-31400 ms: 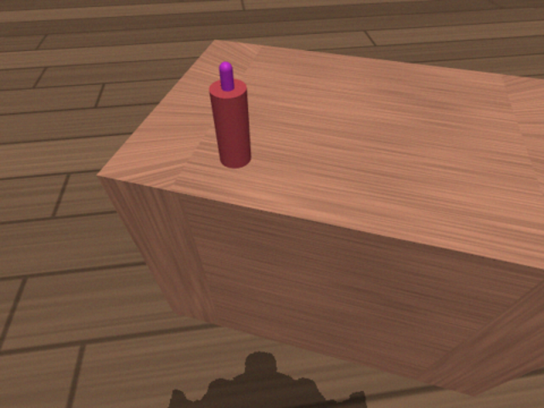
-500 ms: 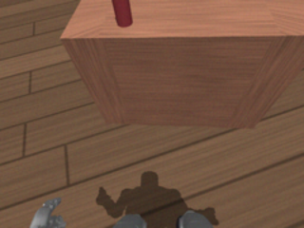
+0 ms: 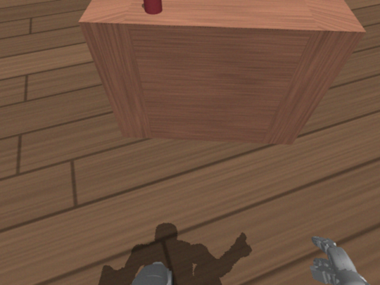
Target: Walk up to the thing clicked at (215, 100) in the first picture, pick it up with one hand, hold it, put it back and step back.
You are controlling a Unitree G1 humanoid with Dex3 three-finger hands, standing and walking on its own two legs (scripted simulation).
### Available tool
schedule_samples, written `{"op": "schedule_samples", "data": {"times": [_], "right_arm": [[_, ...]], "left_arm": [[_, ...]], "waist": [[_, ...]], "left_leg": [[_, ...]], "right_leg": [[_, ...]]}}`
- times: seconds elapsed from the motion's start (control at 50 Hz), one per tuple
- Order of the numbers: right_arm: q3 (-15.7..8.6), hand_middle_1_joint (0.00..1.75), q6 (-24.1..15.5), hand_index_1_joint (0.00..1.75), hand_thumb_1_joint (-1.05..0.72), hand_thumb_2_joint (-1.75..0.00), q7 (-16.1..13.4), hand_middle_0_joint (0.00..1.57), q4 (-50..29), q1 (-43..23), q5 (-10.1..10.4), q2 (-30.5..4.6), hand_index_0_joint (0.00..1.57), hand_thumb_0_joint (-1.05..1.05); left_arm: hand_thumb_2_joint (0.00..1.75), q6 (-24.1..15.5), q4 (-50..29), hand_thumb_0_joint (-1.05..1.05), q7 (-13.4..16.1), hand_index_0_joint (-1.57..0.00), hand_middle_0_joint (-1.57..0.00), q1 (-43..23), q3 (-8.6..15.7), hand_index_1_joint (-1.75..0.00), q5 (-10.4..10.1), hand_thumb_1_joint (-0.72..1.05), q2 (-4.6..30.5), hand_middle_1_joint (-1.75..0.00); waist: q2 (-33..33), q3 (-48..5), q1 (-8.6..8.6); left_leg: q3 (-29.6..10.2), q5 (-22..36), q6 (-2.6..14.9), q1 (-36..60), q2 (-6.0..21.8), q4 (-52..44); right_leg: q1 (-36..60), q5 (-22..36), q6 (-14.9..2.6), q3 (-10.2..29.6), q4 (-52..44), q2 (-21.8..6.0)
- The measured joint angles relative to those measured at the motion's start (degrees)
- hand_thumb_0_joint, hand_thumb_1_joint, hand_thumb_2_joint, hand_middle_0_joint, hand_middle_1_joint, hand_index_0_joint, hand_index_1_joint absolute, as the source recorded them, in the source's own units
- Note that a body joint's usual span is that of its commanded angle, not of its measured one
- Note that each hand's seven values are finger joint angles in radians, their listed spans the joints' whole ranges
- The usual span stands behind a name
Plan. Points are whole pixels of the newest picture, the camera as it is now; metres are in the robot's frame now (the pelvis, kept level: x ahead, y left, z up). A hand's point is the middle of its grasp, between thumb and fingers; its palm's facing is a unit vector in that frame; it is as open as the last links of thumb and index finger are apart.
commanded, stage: step back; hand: left
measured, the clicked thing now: out of the picture +1.09 +0.20 +0.11
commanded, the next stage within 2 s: stand in 1.12 s
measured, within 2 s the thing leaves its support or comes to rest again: neither
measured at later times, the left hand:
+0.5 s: hand out of the picture +0.08 +0.28 -0.13, palm faces +0.04 -0.92 -0.39, open 7.4 cm
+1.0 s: hand out of the picture +0.10 +0.28 -0.14, palm faces +0.09 -0.93 -0.35, open 7.4 cm
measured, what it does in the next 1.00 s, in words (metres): stands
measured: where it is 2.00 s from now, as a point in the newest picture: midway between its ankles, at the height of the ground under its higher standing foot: outside the picture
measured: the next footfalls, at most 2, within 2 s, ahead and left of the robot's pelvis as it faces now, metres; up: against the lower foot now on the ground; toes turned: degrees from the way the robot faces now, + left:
none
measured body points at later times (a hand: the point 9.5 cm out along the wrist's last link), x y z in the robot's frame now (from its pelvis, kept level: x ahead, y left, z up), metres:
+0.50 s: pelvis -0.02 +0.00 +0.01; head -0.01 +0.01 +0.46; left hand +0.07 +0.33 -0.10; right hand +0.03 -0.31 -0.11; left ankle -0.03 +0.14 -0.72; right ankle +0.00 -0.13 -0.72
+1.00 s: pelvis +0.03 +0.01 +0.02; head +0.06 +0.03 +0.46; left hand +0.10 +0.33 -0.11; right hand +0.15 -0.27 -0.11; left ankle +0.01 +0.13 -0.72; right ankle +0.01 -0.13 -0.72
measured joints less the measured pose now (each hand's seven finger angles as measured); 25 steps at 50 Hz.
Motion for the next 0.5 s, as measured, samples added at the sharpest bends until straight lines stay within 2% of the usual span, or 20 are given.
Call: {"op": "schedule_samples", "data": {"times": [0.02,0.04,0.08,0.12,0.16,0.24,0.28,0.3,0.36,0.4,0.46,0.5], "right_arm": [[-0.3,0.30,0.3,0.31,-0.90,-0.89,0.0,0.20,0.4,0.1,0.2,-0.6,0.21,0.00],[-0.5,0.30,0.6,0.30,-0.90,-0.89,-0.1,0.20,1.1,0.8,0.4,-0.7,0.20,0.00],[-0.4,0.30,1.2,0.30,-0.90,-0.89,-0.2,0.20,2.9,2.7,0.6,-0.1,0.20,0.00],[-0.3,0.30,1.3,0.30,-0.90,-0.89,0.2,0.20,4.5,4.0,1.1,0.1,0.20,0.00],[-0.3,0.30,0.8,0.30,-0.90,-0.89,0.3,0.20,5.6,5.6,1.4,-0.2,0.20,0.00],[-0.3,0.30,-0.3,0.30,-0.90,-0.89,0.4,0.20,8.0,8.7,1.1,-0.4,0.20,0.00],[-0.4,0.30,-1.2,0.30,-0.91,-0.89,0.1,0.20,9.6,9.1,0.8,1.1,0.20,0.00],[-0.3,0.30,-1.8,0.30,-0.91,-0.89,0.0,0.20,10.0,9.3,0.6,1.9,0.20,0.00],[-0.1,0.30,-3.0,0.30,-0.90,-0.89,0.3,0.20,10.2,10.6,0.5,2.8,0.20,0.00],[0.2,0.30,-3.3,0.30,-0.90,-0.89,0.3,0.20,10.3,11.2,0.2,3.2,0.20,0.00],[0.3,0.31,-3.6,0.31,-0.90,-0.89,0.3,0.20,10.1,11.4,0.1,2.9,0.21,0.00],[0.4,0.31,-3.1,0.31,-0.90,-0.89,0.2,0.20,10.1,11.1,0.4,2.3,0.21,0.00]], "left_arm": [[0.90,-0.3,0.9,0.01,-0.1,-0.21,-0.21,0.1,-0.1,-0.30,0.3,0.90,-0.9,-0.29],[0.90,-0.6,1.3,0.01,-0.2,-0.21,-0.21,0.8,-0.2,-0.30,0.6,0.90,-1.5,-0.29],[0.90,-0.8,1.5,0.01,-0.5,-0.21,-0.21,2.6,-0.4,-0.30,1.2,0.90,-1.5,-0.29],[0.90,-0.8,2.0,0.01,-0.4,-0.21,-0.21,3.4,-0.4,-0.30,1.3,0.90,-1.6,-0.30],[0.90,-0.9,2.2,0.01,-0.3,-0.21,-0.21,3.0,-0.4,-0.30,1.2,0.90,-1.8,-0.30],[0.90,-1.2,0.9,0.01,-0.8,-0.21,-0.21,1.1,-0.3,-0.30,1.3,0.90,-1.5,-0.30],[0.90,-0.8,0.4,0.01,-0.9,-0.21,-0.21,-0.9,-0.1,-0.30,1.1,0.90,-0.6,-0.30],[0.90,-0.6,0.1,0.01,-0.8,-0.21,-0.21,-1.4,0.1,-0.30,0.8,0.90,-0.2,-0.30],[0.90,0.0,0.7,0.01,-0.9,-0.21,-0.21,-2.8,-0.2,-0.30,0.2,0.90,-0.1,-0.29],[0.90,0.0,0.7,0.01,-1.3,-0.21,-0.21,-3.6,-0.1,-0.30,0.0,0.90,0.4,-0.29],[0.90,-0.8,0.6,0.01,-1.7,-0.21,-0.21,-4.6,0.3,-0.30,-0.3,0.90,1.0,-0.29],[0.90,-1.5,0.9,0.01,-1.5,-0.21,-0.21,-5.5,0.5,-0.30,-0.3,0.90,1.1,-0.29]], "waist": [[2.4,0.2,-0.50],[3.4,-0.6,-0.60],[2.3,-3.1,1.08],[1.5,-4.2,1.62],[1.9,-4.8,0.71],[2.1,-5.7,-0.45],[-0.9,-4.2,-0.38],[-2.5,-3.8,-0.03],[-2.0,-4.7,-1.48],[-2.0,-5.1,-2.04],[-2.1,-5.2,-2.83],[-1.9,-5.0,-3.02]], "left_leg": [[-1.3,-0.3,0.22,-0.4,1.1,1.2],[-2.7,-2.6,-0.05,-0.8,0.7,2.1],[-5.2,-9.4,-1.10,-1.6,-2.4,5.8],[-7.3,-10.2,-1.51,-1.1,-4.3,9.2],[-9.1,-10.3,-1.76,-0.1,-5.0,10.3],[-7.9,-11.0,-2.23,6.0,-3.8,0.7],[-6.4,-4.3,-2.37,8.7,-5.8,-4.3],[-5.3,-3.5,-2.21,9.7,-6.6,-5.5],[-6.1,-3.7,-1.27,9.8,-5.4,-5.9],[-6.3,-3.4,-1.23,10.4,-4.5,-6.9],[-6.6,-3.5,-2.27,10.4,-3.4,-6.9],[-7.0,-4.7,-3.15,9.7,-2.8,-4.9]], "right_leg": [[0.7,1.1,-0.13,-1.0,-0.7,1.3],[0.7,1.4,-0.21,-1.5,-0.6,1.7],[-1.0,1.0,-1.02,0.2,0.8,0.6],[-1.5,1.4,-1.04,1.4,0.7,-0.5],[-1.7,2.0,-0.46,0.7,0.3,-1.3],[-3.3,1.4,0.66,-1.0,1.7,-2.6],[-3.8,0.3,1.05,-0.1,4.0,-5.0],[-4.4,0.5,0.22,1.1,5.6,-5.7],[-6.9,-5.0,-1.42,0.1,11.1,-3.7],[-7.9,-6.3,-2.08,-0.7,12.2,-3.1],[-7.1,-3.0,-2.28,-1.8,6.5,-3.0],[-4.7,3.7,-2.00,-2.4,-0.9,-2.5]]}}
